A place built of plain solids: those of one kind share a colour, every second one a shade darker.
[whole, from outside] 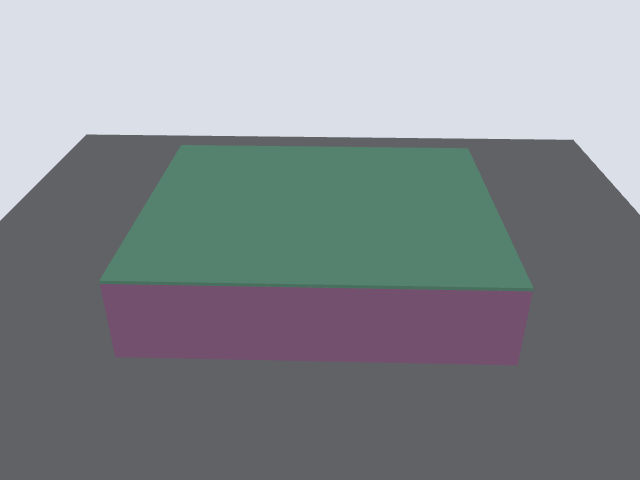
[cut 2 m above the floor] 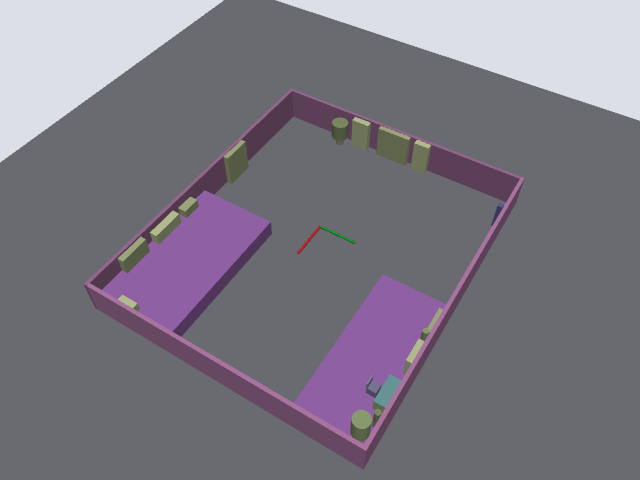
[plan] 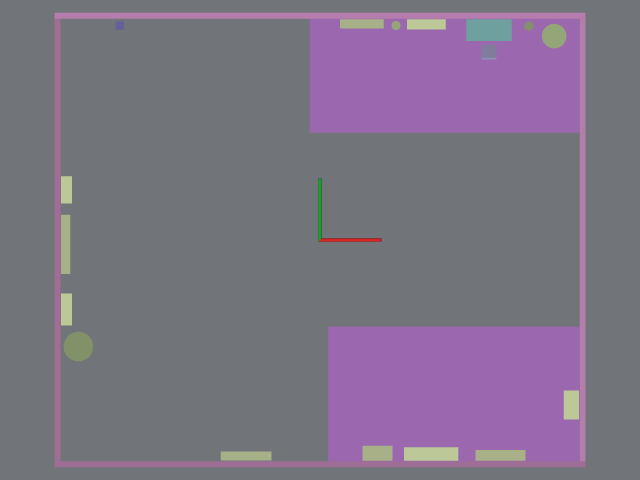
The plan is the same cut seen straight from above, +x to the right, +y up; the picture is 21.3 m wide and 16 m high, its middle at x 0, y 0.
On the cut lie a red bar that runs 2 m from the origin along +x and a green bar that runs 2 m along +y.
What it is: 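A loft; one open main floor with 3 platforms, their free sides bare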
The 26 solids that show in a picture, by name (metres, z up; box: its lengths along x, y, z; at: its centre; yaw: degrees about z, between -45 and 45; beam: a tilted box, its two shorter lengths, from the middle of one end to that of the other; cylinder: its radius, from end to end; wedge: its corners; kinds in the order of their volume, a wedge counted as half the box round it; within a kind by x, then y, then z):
{
 "wall_1": {"box": [0.2, 14.75, 3.96], "at": [-8.75, 0.0, 1.93]},
 "wall_2": {"box": [17.71, 0.2, 3.96], "at": [0.0, -7.48, 1.93]},
 "wall_3": {"box": [17.71, 0.2, 3.96], "at": [0.0, 7.48, 1.93]},
 "wall_4": {"box": [0.2, 14.75, 3.96], "at": [8.75, 0.0, 1.93]},
 "floor_1": {"box": [9.0, 3.81, 0.23], "at": [4.16, 5.47, 0.07]},
 "floor_2": {"box": [8.38, 4.48, 1.02], "at": [4.46, -5.13, 0.46]},
 "roof_1": {"box": [17.71, 15.15, 0.16], "at": [0.0, 0.0, 3.99]},
 "case_1": {"box": [0.31, 1.97, 2.29], "at": [-8.48, -0.15, 1.09]},
 "case_2": {"box": [0.37, 1.07, 1.97], "at": [-8.45, -2.32, 0.94]},
 "case_3": {"box": [0.36, 0.91, 2.22], "at": [-8.45, 1.67, 1.06]},
 "case_4": {"box": [1.69, 0.3, 2.18], "at": [-2.46, -7.2, 1.04]},
 "case_5": {"box": [1.46, 0.31, 0.92], "at": [1.39, 7.2, 0.64]},
 "case_6": {"box": [1.0, 0.5, 0.51], "at": [1.92, -7.11, 1.23]},
 "case_7": {"box": [1.29, 0.35, 1.28], "at": [3.55, 7.18, 0.82]},
 "case_8": {"box": [1.81, 0.45, 0.67], "at": [3.7, -7.13, 1.31]},
 "case_9": {"box": [1.67, 0.36, 0.95], "at": [6.02, -7.18, 1.44]},
 "case_10": {"box": [0.4, 0.72, 0.7], "at": [6.19, 7.0, 0.53]},
 "case_11": {"box": [0.51, 0.97, 0.49], "at": [8.38, -5.5, 1.21]},
 "bush_1": {"cylinder": 0.49, "from": [-8.05, -3.55, 0.57], "to": [-8.05, -3.55, 1.57]},
 "bush_2": {"cylinder": 0.15, "from": [2.53, 7.15, 0.74], "to": [2.53, 7.15, 1.72]},
 "bush_3": {"cylinder": 0.15, "from": [6.96, 7.13, 0.7], "to": [6.96, 7.13, 1.46]},
 "bush_4": {"cylinder": 0.41, "from": [7.81, 6.8, 0.76], "to": [7.81, 6.8, 1.99]},
 "totem_1": {"box": [0.28, 0.28, 1.65], "at": [-6.68, 7.15, 0.77]},
 "chair_1": {"box": [0.5, 0.06, 0.84], "at": [5.63, 6.04, 0.6]},
 "chair_2": {"box": [0.5, 0.44, 0.46], "at": [5.63, 6.29, 0.41]},
 "table_1": {"box": [1.52, 0.72, 0.04], "at": [5.63, 7.0, 0.9]}
}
